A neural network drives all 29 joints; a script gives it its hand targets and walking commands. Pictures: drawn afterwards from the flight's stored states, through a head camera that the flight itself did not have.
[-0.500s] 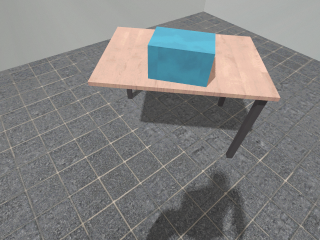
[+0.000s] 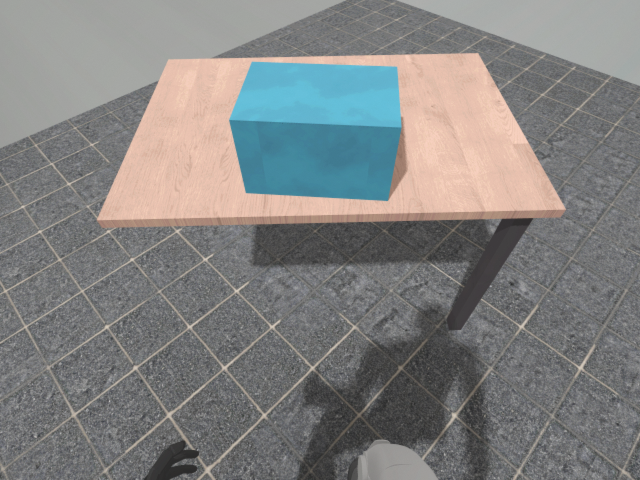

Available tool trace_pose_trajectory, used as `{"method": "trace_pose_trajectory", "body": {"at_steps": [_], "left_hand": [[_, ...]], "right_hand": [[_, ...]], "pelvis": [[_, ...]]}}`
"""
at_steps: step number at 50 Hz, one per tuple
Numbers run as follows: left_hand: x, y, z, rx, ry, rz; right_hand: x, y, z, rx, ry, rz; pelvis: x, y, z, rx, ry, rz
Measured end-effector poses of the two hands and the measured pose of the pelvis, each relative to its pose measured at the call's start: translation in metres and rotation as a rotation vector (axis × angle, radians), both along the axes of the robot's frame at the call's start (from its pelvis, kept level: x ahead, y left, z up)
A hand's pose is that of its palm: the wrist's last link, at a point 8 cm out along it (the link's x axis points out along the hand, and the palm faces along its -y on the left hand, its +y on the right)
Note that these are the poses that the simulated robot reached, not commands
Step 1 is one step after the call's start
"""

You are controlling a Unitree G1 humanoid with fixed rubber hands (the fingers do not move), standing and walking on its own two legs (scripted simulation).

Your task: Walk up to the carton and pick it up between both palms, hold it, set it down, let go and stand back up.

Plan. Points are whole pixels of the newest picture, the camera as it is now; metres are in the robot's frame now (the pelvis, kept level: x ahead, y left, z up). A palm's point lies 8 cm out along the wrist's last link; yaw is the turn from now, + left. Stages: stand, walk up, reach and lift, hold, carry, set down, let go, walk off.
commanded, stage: walk up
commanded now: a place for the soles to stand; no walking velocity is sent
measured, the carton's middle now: (319, 131) +0.75 -0.02 -0.02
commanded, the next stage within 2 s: none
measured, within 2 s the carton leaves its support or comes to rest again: neither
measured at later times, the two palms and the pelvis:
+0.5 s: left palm out of the picture +0.12 +0.29 -0.13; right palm (441, 347) +0.30 -0.18 -0.10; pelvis +0.20 +0.05 +0.01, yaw +4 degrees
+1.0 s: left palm (164, 309) +0.39 +0.26 -0.10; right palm (456, 324) +0.35 -0.22 -0.12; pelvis +0.27 +0.02 +0.01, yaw +4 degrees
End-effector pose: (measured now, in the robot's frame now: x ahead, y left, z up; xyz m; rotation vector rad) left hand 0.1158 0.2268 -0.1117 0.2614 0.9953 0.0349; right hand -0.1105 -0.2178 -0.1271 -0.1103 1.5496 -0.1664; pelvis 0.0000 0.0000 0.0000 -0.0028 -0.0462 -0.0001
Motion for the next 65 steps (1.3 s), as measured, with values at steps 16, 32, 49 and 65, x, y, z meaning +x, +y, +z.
{"method": "trace_pose_trajectory", "body": {"at_steps": [16, 32, 49, 65], "left_hand": [[-0.042, 0.03, 0.011, -0.002, 0.296, 0.263], [0.128, 0.068, 0.003, -0.015, 0.262, 0.155], [0.272, 0.032, 0.008, -0.001, 0.037, 0.11], [0.202, 0.04, 0.008, 0.022, 0.202, 0.173]], "right_hand": [[0.316, -0.01, 0.036, -0.036, -0.428, 0.26], [0.401, 0.03, 0.043, -0.079, -0.377, 0.166], [0.455, -0.007, 0.009, -0.076, -0.36, 0.177], [0.456, -0.016, 0.023, -0.05, -0.372, 0.197]], "pelvis": [[0.124, 0.013, 0.027, -0.018, -0.011, 0.059], [0.247, 0.043, 0.03, -0.019, -0.007, 0.067], [0.275, 0.02, 0.009, 0.005, 0.005, 0.064], [0.271, 0.01, 0.023, 0.015, 0.017, 0.054]]}}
